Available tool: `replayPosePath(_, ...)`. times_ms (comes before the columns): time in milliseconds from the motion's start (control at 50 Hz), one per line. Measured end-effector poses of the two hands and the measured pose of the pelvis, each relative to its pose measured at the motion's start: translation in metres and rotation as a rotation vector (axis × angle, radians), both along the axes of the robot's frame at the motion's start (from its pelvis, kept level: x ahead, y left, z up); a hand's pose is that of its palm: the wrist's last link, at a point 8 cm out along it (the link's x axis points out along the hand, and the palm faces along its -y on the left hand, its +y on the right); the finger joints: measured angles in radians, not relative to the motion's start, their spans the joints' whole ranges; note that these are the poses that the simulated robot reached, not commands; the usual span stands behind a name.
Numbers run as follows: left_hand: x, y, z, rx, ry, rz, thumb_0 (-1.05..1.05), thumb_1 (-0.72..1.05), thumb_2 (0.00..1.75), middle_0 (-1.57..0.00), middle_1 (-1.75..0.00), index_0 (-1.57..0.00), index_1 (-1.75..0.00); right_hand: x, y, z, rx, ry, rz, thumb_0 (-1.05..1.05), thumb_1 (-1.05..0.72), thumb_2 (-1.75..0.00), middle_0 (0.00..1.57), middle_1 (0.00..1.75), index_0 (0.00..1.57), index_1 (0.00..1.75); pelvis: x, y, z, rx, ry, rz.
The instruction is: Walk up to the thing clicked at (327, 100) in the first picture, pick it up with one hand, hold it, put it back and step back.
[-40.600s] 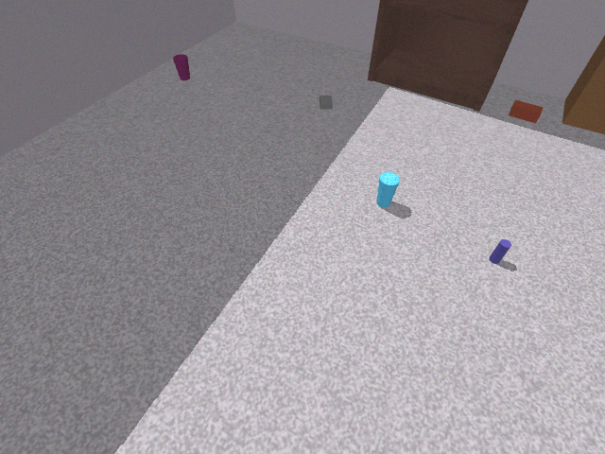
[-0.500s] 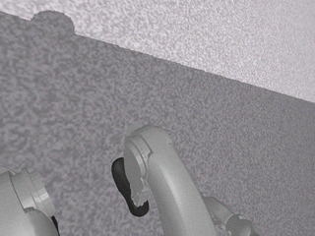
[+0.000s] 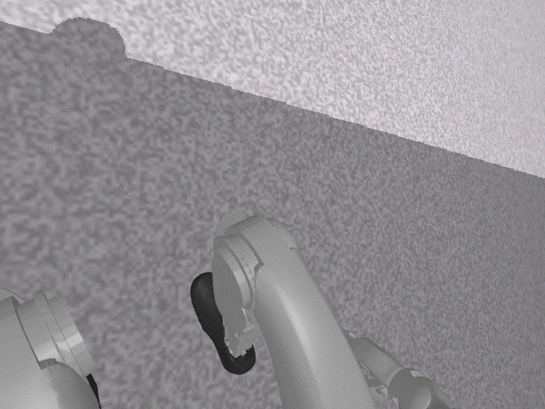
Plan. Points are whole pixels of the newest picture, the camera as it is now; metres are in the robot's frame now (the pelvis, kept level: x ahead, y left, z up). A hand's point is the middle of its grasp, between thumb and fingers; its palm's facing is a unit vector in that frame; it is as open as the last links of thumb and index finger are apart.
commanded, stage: open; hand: left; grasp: from above
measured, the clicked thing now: out of the picture +0.44 +0.39 -0.29
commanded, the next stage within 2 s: withdraw in 0.02 s
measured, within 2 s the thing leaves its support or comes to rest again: neither
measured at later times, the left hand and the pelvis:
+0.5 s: hand out of the picture +0.45 +0.40 -0.17, palm faces -0.31 -0.11 -0.95, open 14.0 cm; pelvis +0.00 +0.00 +0.01, yaw +2 degrees
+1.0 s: hand out of the picture +0.41 +0.38 -0.12, palm faces -0.49 -0.14 -0.86, open 13.9 cm; pelvis -0.01 -0.01 +0.03, yaw +6 degrees
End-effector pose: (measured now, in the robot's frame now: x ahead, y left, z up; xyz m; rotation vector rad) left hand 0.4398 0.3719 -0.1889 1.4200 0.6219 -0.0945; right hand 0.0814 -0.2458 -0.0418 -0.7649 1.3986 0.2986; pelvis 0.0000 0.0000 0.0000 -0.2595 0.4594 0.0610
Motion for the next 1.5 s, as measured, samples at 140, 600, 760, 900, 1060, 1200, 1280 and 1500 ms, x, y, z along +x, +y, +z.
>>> replayPosePath(140, 0.000, 0.001, -0.001, 0.004, 0.007, 0.003, 0.00, -0.48, 0.96, -0.08, -1.01, -0.09, -1.00, -0.001, 0.001, 0.001, 0.000, -0.001, 0.001, 0.00, -0.88, -0.89, 0.20, 0.30, 0.20, 0.30, 0.000, 0.000, 0.000, -0.001, -0.001, 0.002)
replayPosePath(600, 0.003, 0.034, 0.125, 0.097, -0.092, 0.023, 0.00, -0.49, 0.98, -0.09, -0.99, -0.09, -0.98, 0.035, 0.002, -0.010, 0.094, -0.106, -0.151, 0.00, -0.89, -0.89, 0.20, 0.30, 0.20, 0.30, 0.003, 0.000, 0.021, 0.031, 0.095, 0.046)
replayPosePath(760, -0.009, 0.020, 0.165, 0.050, 0.042, 0.000, 0.00, -0.47, 0.98, -0.09, -0.99, -0.09, -0.98, 0.041, -0.003, 0.007, 0.086, -0.138, -0.210, 0.00, -0.89, -0.89, 0.20, 0.30, 0.20, 0.30, -0.004, -0.004, 0.051, 0.057, 0.109, 0.073)
replayPosePath(900, -0.019, 0.012, 0.149, -0.005, 0.079, -0.050, 0.00, -0.46, 0.98, -0.10, -0.99, -0.10, -0.98, 0.022, -0.021, 0.015, 0.000, -0.110, -0.208, 0.00, -0.89, -0.89, 0.20, 0.30, 0.20, 0.30, -0.010, -0.008, 0.049, 0.065, 0.096, 0.072)
replayPosePath(1060, -0.017, 0.016, 0.108, -0.002, 0.036, -0.089, 0.00, -0.46, 0.98, -0.10, -0.99, -0.10, -0.98, -0.007, -0.031, 0.000, -0.081, -0.030, -0.189, 0.00, -0.89, -0.89, 0.20, 0.30, 0.20, 0.30, -0.012, -0.008, 0.022, 0.064, 0.061, 0.064)
replayPosePath(1200, 0.000, 0.023, 0.100, 0.049, -0.051, -0.064, 0.00, -0.45, 0.96, -0.11, -0.98, -0.12, -0.97, -0.019, -0.017, -0.015, -0.058, 0.002, -0.216, 0.00, -0.89, -0.89, 0.20, 0.30, 0.20, 0.30, -0.008, -0.006, 0.008, 0.055, 0.072, 0.057)
replayPosePath(1280, 0.004, 0.024, 0.109, 0.074, -0.068, -0.042, 0.00, -0.39, 0.94, -0.15, -0.92, -0.15, -0.91, -0.015, -0.007, -0.021, -0.012, -0.006, -0.252, 0.00, -0.89, -0.89, 0.20, 0.30, 0.20, 0.30, -0.004, -0.005, 0.012, 0.050, 0.096, 0.057)
replayPosePath(1500, -0.057, 0.016, 0.192, -0.109, -0.073, 0.121, 0.00, 0.20, 0.82, -0.20, -0.47, -0.19, -0.47, 0.036, 0.004, 0.012, 0.099, -0.103, -0.315, 0.00, -0.90, -0.89, 0.20, 0.30, 0.21, 0.30, 0.001, -0.005, 0.074, 0.077, 0.161, 0.087)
